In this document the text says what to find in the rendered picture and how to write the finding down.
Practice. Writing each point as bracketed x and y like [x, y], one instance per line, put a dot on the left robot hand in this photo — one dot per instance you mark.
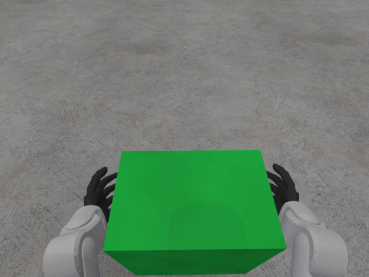
[96, 194]

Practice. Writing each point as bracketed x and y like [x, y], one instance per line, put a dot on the carton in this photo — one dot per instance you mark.
[192, 213]

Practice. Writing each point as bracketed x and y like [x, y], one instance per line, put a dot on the robot left forearm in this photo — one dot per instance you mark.
[74, 252]

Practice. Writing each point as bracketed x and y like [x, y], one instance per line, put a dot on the robot right forearm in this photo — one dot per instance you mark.
[316, 251]

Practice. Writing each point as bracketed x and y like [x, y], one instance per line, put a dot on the right robot hand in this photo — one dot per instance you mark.
[285, 190]

